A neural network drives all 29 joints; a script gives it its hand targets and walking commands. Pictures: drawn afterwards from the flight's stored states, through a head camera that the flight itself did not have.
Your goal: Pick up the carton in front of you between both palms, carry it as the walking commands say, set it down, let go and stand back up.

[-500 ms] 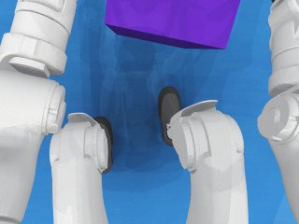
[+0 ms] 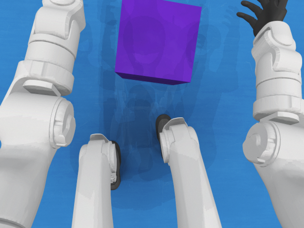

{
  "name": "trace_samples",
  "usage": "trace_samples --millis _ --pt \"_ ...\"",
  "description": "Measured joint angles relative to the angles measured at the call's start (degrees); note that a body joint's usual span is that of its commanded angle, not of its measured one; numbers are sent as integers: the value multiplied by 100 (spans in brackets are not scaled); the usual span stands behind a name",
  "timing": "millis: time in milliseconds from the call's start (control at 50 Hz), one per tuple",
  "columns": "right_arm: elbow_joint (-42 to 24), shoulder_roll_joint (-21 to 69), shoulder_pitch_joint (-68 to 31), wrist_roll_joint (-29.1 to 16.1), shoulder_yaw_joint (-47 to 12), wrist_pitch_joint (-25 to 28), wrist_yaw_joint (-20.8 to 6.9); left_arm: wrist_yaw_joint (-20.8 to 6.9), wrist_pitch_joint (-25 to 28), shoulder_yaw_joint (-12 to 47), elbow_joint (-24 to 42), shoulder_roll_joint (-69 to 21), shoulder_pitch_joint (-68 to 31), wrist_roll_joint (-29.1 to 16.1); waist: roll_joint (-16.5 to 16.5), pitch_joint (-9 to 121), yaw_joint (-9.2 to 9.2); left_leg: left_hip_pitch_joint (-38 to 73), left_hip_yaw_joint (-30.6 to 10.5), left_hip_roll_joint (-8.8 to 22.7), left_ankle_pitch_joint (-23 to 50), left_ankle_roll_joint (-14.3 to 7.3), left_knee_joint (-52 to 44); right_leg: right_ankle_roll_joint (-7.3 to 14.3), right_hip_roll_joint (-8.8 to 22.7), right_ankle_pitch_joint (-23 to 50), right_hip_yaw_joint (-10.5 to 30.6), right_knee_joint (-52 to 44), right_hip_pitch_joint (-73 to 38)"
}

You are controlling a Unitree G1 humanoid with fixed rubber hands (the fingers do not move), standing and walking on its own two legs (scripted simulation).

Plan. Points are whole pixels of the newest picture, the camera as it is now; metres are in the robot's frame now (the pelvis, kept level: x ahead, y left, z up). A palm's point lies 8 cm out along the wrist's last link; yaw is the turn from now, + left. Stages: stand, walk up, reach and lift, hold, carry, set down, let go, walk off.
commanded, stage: set down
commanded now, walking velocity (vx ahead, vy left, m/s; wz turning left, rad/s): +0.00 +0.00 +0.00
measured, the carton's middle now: (154, 49) +0.52 -0.12 -0.36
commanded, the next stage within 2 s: let go in 0.42 s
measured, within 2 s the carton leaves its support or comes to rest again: neither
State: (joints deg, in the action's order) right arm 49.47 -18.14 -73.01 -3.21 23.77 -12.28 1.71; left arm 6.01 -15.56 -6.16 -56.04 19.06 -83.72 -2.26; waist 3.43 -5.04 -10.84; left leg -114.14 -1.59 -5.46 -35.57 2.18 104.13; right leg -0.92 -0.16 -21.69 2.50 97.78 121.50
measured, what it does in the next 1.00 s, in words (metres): rises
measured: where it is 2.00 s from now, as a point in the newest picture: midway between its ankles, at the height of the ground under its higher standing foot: (140, 159)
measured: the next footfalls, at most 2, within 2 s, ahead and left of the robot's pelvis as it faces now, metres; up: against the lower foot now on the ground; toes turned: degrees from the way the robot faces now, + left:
none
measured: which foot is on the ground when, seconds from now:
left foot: down 0.00-1.00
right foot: down 0.00-1.00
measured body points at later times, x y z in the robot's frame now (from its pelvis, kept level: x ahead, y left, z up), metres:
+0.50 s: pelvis +0.03 -0.01 +0.14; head +0.34 -0.06 +0.46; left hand +0.61 +0.04 +0.04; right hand +0.49 -0.34 +0.04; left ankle +0.07 +0.12 -0.45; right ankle +0.14 -0.13 -0.45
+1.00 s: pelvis +0.08 -0.03 +0.24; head +0.27 -0.06 +0.65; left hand +0.45 +0.10 +0.14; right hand +0.35 -0.32 +0.14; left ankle +0.07 +0.12 -0.45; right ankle +0.14 -0.13 -0.45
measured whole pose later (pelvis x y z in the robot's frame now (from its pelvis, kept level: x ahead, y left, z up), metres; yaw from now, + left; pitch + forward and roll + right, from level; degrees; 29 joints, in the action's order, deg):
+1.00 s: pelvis +0.08 -0.03 +0.24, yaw -3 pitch +25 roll +2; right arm 29.9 -13.6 -14.4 0.9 8.4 -4.4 -7.3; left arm 5.0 -5.5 -10.9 -33.4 4.3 -21.6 7.2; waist 0.5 0.8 -6.4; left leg -48.4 -4.8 -1.1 -21.3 3.1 44.2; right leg 2.1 -2.4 -12.1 1.6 43.0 56.1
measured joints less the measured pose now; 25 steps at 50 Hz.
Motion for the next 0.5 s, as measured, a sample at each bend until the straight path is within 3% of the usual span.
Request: trace_samples --millis 180,500 --pt "-423 -19 505 -105 34 -208 -199 36 -258 -35 605 -181 532 165 -2 405 15 625 -111 33 207 -11 -1020 15 -30 127 -49 -1005 -684" --pt "-424 264 1041 379 162 23 -411 -234 65 -525 333 -371 1075 516 23 772 119 2189 -189 101 947 3 -3230 77 -38 709 -19 -3094 -2287"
